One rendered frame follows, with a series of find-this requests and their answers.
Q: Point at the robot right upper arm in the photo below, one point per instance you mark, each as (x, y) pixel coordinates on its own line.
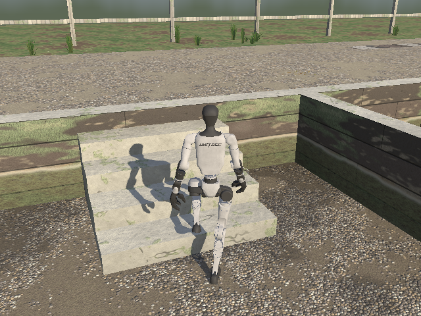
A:
(234, 150)

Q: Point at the right robot hand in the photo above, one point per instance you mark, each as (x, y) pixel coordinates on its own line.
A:
(237, 183)

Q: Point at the right robot forearm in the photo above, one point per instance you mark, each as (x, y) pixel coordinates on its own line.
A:
(239, 173)

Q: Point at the robot right foot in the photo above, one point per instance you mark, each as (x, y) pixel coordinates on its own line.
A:
(214, 278)

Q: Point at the right robot thigh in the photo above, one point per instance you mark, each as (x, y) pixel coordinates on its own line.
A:
(224, 205)

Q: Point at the left robot hand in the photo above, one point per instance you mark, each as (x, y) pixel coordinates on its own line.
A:
(174, 201)

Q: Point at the left robot forearm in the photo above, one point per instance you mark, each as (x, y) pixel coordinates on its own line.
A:
(178, 179)

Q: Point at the robot left upper arm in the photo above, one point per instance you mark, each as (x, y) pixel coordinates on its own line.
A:
(186, 151)

